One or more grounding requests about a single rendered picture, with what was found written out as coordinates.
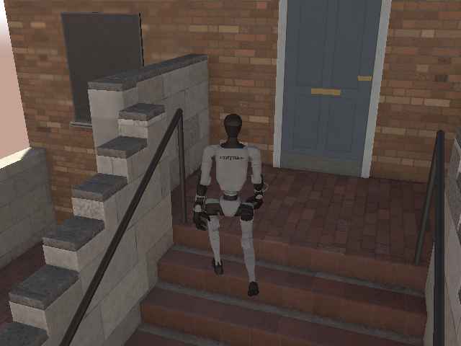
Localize robot left foot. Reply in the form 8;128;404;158
212;258;223;275

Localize left robot forearm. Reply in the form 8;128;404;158
193;175;207;212

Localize robot right upper arm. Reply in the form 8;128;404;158
247;146;261;184

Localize right robot thigh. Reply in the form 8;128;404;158
239;203;254;249

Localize right robot hand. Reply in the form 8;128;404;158
246;195;263;210

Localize robot left upper arm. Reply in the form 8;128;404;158
200;145;218;186

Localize right robot forearm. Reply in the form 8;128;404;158
254;174;264;199

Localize left robot hand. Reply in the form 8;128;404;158
193;211;210;231

